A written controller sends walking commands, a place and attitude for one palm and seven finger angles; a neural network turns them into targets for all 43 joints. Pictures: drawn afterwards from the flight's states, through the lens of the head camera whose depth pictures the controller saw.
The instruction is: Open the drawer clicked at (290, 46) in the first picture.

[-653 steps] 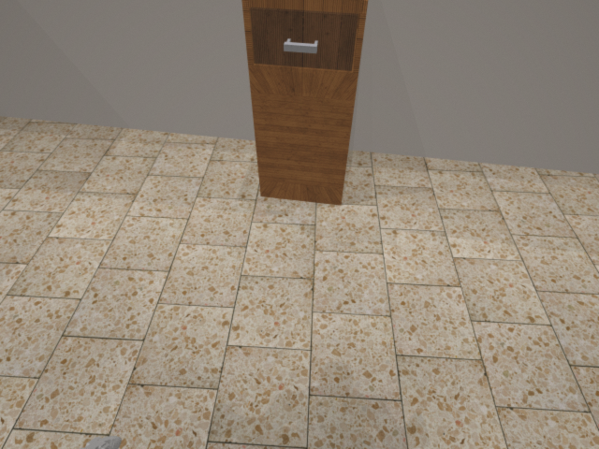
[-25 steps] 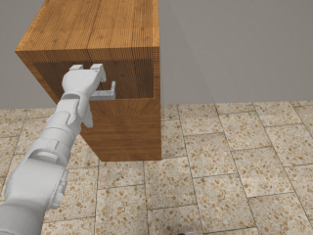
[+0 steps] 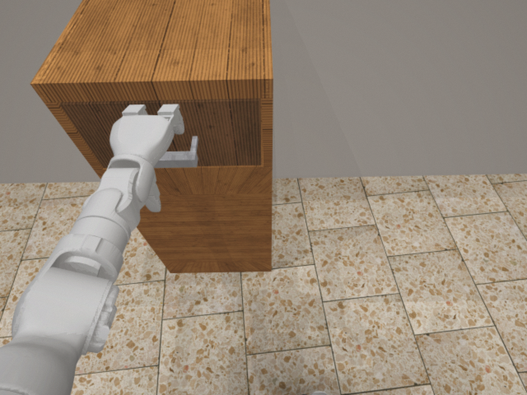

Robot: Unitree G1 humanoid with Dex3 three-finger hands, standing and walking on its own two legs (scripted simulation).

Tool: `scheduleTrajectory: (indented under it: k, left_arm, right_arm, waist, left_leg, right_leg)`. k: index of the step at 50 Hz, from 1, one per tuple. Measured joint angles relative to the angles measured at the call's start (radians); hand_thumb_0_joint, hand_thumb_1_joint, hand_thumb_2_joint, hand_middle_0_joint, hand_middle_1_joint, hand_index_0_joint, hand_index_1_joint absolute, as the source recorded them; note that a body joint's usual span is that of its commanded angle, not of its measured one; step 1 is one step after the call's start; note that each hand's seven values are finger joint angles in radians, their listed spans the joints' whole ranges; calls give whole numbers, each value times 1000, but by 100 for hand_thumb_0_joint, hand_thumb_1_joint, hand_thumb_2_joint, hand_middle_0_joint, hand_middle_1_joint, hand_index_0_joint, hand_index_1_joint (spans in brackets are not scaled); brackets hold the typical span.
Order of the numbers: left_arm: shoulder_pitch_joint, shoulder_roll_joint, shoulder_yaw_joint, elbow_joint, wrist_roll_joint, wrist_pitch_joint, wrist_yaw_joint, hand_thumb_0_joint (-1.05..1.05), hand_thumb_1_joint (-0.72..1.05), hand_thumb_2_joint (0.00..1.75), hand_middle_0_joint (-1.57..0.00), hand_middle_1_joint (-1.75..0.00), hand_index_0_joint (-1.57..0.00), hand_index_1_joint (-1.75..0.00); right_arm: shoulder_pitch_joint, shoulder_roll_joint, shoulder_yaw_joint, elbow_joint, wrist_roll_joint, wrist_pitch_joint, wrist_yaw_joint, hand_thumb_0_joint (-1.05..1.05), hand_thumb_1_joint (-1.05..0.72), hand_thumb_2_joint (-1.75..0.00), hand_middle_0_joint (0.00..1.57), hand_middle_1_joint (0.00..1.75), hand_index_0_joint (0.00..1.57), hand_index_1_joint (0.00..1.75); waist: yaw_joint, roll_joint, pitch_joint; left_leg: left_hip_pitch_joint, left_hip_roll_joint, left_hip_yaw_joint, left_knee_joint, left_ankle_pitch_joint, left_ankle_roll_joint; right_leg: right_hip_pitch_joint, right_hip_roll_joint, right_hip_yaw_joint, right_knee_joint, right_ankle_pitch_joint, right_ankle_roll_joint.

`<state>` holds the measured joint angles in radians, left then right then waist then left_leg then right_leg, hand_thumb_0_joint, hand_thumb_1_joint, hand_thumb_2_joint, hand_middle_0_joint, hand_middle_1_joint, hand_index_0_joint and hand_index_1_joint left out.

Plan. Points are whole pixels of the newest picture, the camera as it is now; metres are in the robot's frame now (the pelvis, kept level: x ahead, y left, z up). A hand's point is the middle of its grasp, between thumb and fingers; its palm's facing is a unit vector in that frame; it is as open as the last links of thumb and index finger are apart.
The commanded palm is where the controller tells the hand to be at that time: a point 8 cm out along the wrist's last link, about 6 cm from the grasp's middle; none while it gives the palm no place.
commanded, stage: move the hooked fingers above the handle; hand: left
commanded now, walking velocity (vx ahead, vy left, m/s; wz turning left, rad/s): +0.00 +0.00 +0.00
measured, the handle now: (169, 150) +0.55 +0.17 +0.00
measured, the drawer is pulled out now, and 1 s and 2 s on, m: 0.00 0.00 0.00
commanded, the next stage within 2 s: none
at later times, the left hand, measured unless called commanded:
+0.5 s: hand (152, 154) +0.49 +0.18 +0.06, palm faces -0.01 +0.00 -1.00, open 13.8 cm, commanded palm +0.47 +0.18 +0.12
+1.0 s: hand (152, 158) +0.48 +0.18 +0.06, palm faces -0.06 -0.01 -1.00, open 13.8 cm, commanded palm +0.46 +0.18 +0.12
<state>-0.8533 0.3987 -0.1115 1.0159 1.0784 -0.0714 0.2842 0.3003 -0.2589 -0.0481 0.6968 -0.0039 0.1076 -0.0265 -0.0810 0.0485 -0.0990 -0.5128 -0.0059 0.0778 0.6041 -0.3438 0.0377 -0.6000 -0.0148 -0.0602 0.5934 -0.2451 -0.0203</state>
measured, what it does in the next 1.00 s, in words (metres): stands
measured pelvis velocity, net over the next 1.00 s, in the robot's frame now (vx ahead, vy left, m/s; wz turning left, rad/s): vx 0.01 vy -0.01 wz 0.00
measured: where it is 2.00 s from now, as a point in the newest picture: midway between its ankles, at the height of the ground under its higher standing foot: outside the picture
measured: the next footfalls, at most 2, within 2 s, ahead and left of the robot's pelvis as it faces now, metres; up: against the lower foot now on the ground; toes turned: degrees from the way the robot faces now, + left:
none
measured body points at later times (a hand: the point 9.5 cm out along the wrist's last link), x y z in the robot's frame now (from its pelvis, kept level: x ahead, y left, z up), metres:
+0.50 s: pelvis +0.00 +0.00 +0.00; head +0.08 -0.03 +0.44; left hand +0.48 +0.18 +0.11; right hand +0.03 -0.27 -0.14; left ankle -0.04 +0.09 -0.72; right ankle +0.02 -0.11 -0.72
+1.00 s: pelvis +0.01 -0.01 +0.00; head +0.08 -0.03 +0.44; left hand +0.48 +0.17 +0.11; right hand +0.05 -0.28 -0.14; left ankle -0.04 +0.09 -0.72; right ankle +0.02 -0.11 -0.72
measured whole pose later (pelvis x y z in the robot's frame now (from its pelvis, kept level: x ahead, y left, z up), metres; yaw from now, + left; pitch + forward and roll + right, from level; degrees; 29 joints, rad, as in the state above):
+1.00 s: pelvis +0.01 -0.01 +0.00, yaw +0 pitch +15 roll +0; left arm -0.86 0.41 -0.12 1.03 1.05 -0.01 0.24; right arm 0.31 -0.26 -0.05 0.70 0.00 0.11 -0.03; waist -0.08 0.06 -0.10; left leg -0.50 0.00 0.08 0.59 -0.34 0.03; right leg -0.59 -0.01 -0.06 0.58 -0.25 -0.03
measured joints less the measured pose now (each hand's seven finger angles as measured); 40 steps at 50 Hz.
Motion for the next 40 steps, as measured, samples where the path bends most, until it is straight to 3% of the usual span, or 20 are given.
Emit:
scheduleTrajectory:
  k: [4,8,13,19,23,28,34,37,40]
  left_arm:
    - [-30,3,6,37,1,43,25,0,-49,30,-32,-120,-32,-120]
    - [-52,10,5,71,-15,79,-3,0,-49,30,-31,-120,-32,-120]
    - [-22,-3,-12,19,-29,41,-43,-1,-49,30,-31,-120,-32,-120]
    - [11,-15,25,-7,1,8,6,0,-49,30,-32,-120,-32,-120]
    - [9,2,35,8,7,54,36,0,-49,30,-32,-120,-32,-120]
    - [-6,11,10,29,-26,90,-10,0,-49,30,-31,-120,-32,-120]
    - [2,-2,-23,-4,-30,30,-49,-1,-49,30,-31,-120,-32,-120]
    - [11,-13,-4,-20,-14,2,-22,-1,-49,30,-32,-120,-32,-120]
    - [9,-11,17,-6,2,16,14,0,-49,30,-32,-120,-32,-120]
  right_arm:
    - [-6,-2,0,2,-1,0,6,0,-90,-90,20,30,20,29]
    - [-1,-1,5,4,3,4,6,0,-90,-90,20,30,20,29]
    - [32,0,-6,4,-1,8,5,0,-90,-90,20,30,20,29]
    - [32,-1,-1,15,-5,14,7,1,-90,-90,20,30,20,29]
    - [23,-2,-2,15,-3,15,8,1,-90,-90,20,30,20,29]
    - [19,-1,-3,17,6,15,4,1,-90,-90,20,30,20,29]
    - [17,-3,-4,11,5,6,-4,1,-90,-90,20,30,20,29]
    - [10,-6,-5,7,-1,3,-3,1,-90,-90,20,30,20,29]
    - [-1,-8,-3,5,-2,4,1,1,-90,-90,20,30,20,29]
  waist:
    - [-4,5,-3]
    - [-9,8,-2]
    - [-2,12,-6]
    - [-8,9,-7]
    - [-10,14,-5]
    - [-2,17,0]
    - [4,8,2]
    - [4,5,-3]
    - [0,5,-7]
  left_leg:
    - [-14,0,3,8,-3,1]
    - [-14,2,5,3,-1,2]
    - [-4,3,4,-4,-2,1]
    - [-4,6,10,1,-8,-1]
    - [-6,7,14,-2,-7,-2]
    - [12,7,8,-20,2,-3]
    - [23,5,-4,-23,4,-6]
    - [16,5,-3,-15,0,-6]
    - [7,6,2,-8,-4,-7]
  right_leg:
    - [-15,0,3,7,-1,1]
    - [-16,2,6,1,2,2]
    - [-4,4,4,-7,1,2]
    - [-10,7,11,2,-5,0]
    - [-15,9,15,3,-3,-1]
    - [7,10,9,-17,4,-2]
    - [22,7,-3,-21,1,-5]
    - [14,7,-1,-11,-3,-5]
    - [2,8,4,-1,-6,-6]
